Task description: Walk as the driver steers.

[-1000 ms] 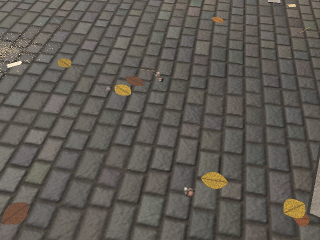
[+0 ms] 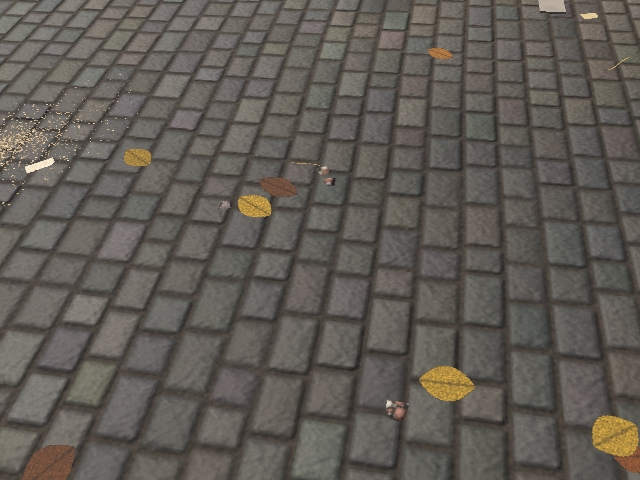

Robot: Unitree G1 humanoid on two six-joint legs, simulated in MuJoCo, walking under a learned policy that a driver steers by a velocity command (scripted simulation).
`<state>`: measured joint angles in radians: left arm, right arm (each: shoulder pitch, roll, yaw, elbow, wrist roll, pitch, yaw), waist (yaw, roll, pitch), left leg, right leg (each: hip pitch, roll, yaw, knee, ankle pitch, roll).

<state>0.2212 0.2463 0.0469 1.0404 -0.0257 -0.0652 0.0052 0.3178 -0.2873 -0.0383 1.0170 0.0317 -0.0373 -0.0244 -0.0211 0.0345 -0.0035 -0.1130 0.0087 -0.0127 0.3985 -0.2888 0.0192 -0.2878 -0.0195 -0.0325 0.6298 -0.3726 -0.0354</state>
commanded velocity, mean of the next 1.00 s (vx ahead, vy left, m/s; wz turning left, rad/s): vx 0.46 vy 0.00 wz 0.00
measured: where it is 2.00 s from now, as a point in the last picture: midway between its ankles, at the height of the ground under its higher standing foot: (315, 257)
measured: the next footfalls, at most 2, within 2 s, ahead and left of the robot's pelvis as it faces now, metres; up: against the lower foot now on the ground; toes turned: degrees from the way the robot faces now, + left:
right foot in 0.04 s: +0.05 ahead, -0.12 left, +0.00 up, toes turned -1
left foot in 0.52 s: +0.42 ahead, +0.10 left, +0.00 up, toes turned +2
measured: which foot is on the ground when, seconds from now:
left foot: down 0.00-0.04, up 0.06-0.50, down 0.52-1.00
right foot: up 0.00-0.02, down 0.04-0.54, up 0.56-1.00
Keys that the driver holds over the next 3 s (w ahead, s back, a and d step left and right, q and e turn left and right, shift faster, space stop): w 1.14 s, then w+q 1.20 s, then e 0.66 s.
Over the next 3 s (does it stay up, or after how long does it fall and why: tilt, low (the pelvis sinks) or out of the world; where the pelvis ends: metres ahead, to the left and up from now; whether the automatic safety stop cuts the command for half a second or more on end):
stays up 1.39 0.22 -0.02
